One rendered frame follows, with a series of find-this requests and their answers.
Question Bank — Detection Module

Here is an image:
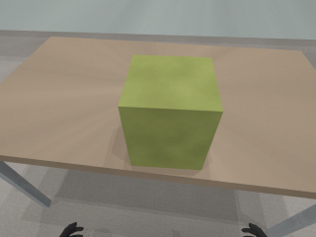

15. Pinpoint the carton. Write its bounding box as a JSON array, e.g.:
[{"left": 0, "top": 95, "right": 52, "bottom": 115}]
[{"left": 118, "top": 54, "right": 223, "bottom": 171}]

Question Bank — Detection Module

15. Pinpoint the left robot hand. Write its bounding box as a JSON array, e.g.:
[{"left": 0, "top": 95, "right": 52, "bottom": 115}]
[{"left": 59, "top": 222, "right": 84, "bottom": 237}]

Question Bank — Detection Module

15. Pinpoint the table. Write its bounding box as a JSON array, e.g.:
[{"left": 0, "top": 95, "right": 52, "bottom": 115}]
[{"left": 0, "top": 37, "right": 316, "bottom": 237}]

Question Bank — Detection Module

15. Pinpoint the right robot hand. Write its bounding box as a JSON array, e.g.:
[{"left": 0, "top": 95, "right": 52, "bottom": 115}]
[{"left": 241, "top": 223, "right": 268, "bottom": 237}]

